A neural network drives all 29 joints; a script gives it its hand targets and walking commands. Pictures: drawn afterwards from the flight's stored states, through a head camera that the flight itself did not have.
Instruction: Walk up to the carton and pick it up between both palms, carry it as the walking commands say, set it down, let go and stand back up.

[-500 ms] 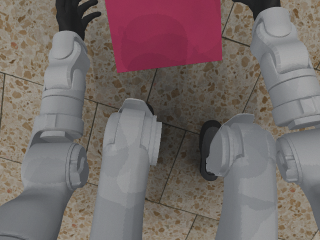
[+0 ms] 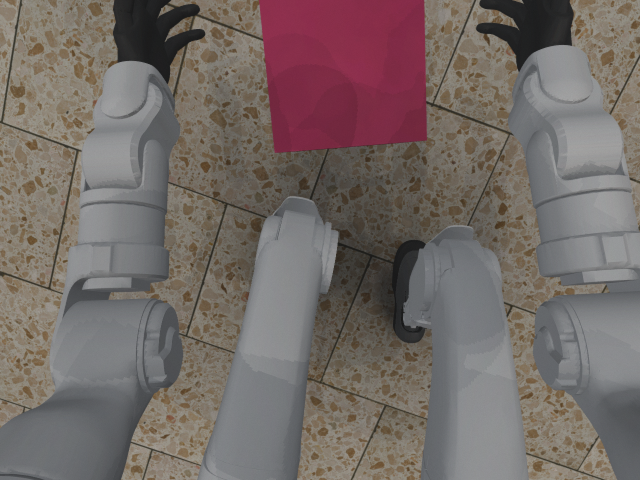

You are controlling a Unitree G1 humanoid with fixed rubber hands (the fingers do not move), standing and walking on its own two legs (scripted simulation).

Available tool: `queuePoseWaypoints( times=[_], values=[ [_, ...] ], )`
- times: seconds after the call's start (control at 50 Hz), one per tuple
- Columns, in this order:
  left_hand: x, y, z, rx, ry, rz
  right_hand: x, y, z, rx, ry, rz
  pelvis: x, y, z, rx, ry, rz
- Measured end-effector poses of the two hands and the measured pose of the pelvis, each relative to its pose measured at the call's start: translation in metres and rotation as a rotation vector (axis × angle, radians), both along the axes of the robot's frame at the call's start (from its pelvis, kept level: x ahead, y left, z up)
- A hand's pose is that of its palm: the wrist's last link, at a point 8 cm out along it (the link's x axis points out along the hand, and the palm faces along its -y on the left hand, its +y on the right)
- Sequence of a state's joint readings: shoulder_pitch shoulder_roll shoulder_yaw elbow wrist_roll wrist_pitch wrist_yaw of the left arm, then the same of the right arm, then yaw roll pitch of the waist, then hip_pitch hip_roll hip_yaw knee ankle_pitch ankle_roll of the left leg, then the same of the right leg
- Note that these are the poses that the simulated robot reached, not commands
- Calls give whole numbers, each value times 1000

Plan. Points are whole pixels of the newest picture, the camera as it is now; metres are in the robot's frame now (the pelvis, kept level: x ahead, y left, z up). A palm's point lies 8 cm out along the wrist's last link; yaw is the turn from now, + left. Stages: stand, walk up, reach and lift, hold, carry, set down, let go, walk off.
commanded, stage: set down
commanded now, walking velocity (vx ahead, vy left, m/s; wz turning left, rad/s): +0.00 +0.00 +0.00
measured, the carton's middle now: (343, 85) +0.49 +0.08 -0.38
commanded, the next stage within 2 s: let go in 0.62 s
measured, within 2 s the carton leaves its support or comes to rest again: neither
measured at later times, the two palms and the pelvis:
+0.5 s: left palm out of the picture +0.44 +0.28 +0.02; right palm out of the picture +0.52 -0.08 +0.01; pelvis +0.01 +0.00 +0.12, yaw +2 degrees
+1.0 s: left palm out of the picture +0.40 +0.26 +0.09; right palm out of the picture +0.46 -0.13 +0.07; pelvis +0.11 +0.01 +0.20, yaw +1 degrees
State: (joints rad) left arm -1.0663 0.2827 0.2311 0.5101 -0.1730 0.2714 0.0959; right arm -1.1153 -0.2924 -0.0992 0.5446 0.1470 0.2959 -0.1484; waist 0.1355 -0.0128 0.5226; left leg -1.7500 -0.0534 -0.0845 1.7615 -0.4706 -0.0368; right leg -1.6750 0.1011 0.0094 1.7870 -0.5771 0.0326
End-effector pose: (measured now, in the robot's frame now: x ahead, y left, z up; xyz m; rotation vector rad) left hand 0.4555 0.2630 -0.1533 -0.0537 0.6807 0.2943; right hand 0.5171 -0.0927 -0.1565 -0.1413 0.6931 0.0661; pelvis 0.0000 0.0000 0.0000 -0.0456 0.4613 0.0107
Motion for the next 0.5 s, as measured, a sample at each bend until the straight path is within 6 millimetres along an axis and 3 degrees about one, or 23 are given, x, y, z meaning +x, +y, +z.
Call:
queuePoseWaypoints(
  times=[0.14,0.22,0.3,0.36,0.5],
  values=[
    [-10,12,47,14,-17,32,9,11,54,9,-33,36,0,-3,32,12,-28,9],
    [-14,22,80,29,-21,23,14,9,80,3,-39,13,0,-3,52,1,-47,28],
    [-20,26,101,8,8,35,9,7,102,10,-18,12,1,-3,72,4,-50,28],
    [-17,26,126,4,-40,36,8,10,128,14,-55,28,0,-3,89,10,-88,27],
    [-14,13,169,-13,-18,2,6,12,168,15,-11,18,9,0,123,2,-59,41]
  ],
)
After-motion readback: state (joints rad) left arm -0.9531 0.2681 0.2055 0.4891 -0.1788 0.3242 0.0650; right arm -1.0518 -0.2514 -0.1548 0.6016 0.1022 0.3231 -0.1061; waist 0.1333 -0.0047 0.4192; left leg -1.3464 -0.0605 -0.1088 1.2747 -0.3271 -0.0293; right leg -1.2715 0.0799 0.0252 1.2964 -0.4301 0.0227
